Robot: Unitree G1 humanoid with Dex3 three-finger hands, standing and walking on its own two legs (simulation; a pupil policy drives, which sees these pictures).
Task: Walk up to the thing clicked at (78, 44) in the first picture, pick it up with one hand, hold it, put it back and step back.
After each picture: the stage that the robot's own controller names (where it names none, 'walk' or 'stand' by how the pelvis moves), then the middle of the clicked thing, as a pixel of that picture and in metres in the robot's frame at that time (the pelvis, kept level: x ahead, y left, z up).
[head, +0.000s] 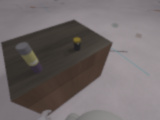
stand; (77, 44) +0.67 +0.17 +0.01
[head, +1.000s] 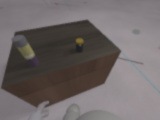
sink last; (79, 45) +0.62 +0.15 +0.03
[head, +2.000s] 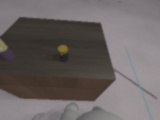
rise first; (63, 54) +0.44 +0.24 +0.05
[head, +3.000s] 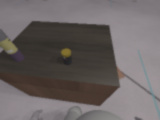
stand; (67, 57) +0.44 +0.21 +0.04
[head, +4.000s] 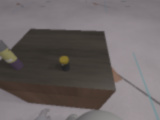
stand; (65, 64) +0.42 +0.22 +0.00
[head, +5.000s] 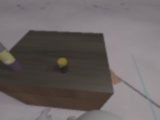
stand; (63, 65) +0.41 +0.23 +0.00
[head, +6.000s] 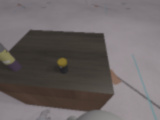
stand; (63, 66) +0.40 +0.23 +0.00
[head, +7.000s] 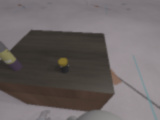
stand; (64, 65) +0.41 +0.23 +0.00
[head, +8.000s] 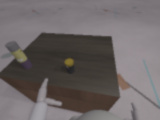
rise first; (70, 66) +0.41 +0.21 +0.01
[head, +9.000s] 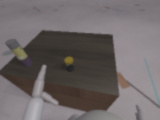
go down; (69, 64) +0.42 +0.22 +0.01
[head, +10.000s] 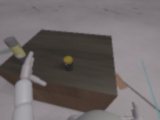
go down; (68, 64) +0.43 +0.21 +0.01
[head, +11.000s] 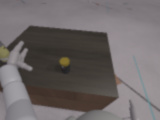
go down; (65, 65) +0.40 +0.20 +0.02
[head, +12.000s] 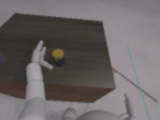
close in; (59, 58) +0.42 +0.21 +0.04
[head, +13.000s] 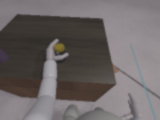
close; (60, 53) +0.45 +0.21 +0.07
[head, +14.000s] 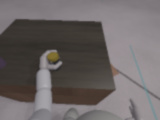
lift; (54, 61) +0.39 +0.24 +0.06
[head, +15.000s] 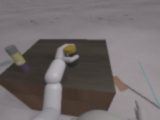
lift; (71, 56) +0.35 +0.14 +0.22
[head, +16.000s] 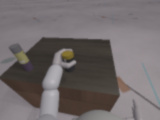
hold; (68, 61) +0.33 +0.17 +0.18
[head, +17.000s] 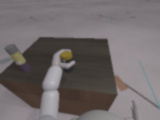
hold; (67, 62) +0.33 +0.17 +0.17
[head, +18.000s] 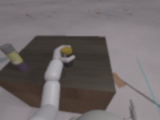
crouch; (67, 57) +0.38 +0.17 +0.17
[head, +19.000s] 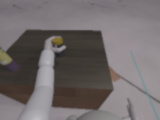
lower; (58, 47) +0.46 +0.22 +0.16
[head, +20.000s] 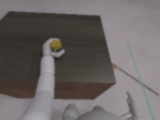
lower; (57, 50) +0.47 +0.22 +0.07
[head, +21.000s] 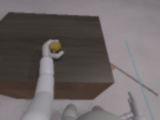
lower; (56, 51) +0.46 +0.22 +0.07
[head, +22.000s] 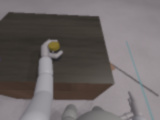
lower; (55, 51) +0.46 +0.22 +0.07
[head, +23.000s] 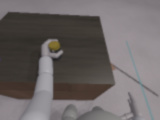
rest; (55, 51) +0.46 +0.22 +0.07
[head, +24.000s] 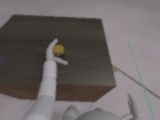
withdraw; (59, 54) +0.45 +0.21 +0.06
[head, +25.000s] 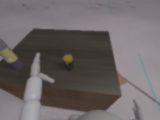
sink last; (68, 62) +0.42 +0.19 +0.03
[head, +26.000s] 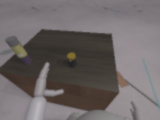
stand; (72, 60) +0.46 +0.20 +0.02
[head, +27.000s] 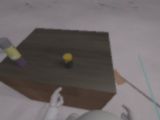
stand; (68, 61) +0.45 +0.21 +0.01
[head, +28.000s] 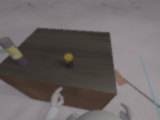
stand; (69, 61) +0.44 +0.21 +0.01
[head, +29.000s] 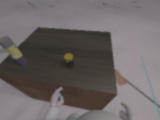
stand; (69, 61) +0.44 +0.21 +0.01
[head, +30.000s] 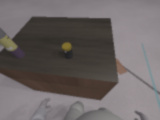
walk; (67, 51) +0.48 +0.21 +0.03
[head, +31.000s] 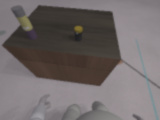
walk; (78, 34) +0.68 +0.15 +0.03
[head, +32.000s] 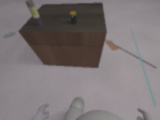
walk; (73, 18) +0.99 +0.28 +0.04
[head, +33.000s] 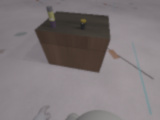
stand; (83, 24) +1.11 +0.17 +0.02
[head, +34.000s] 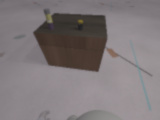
stand; (80, 25) +1.12 +0.20 +0.00
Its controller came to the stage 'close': yes
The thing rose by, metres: 0.21
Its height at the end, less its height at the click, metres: +0.00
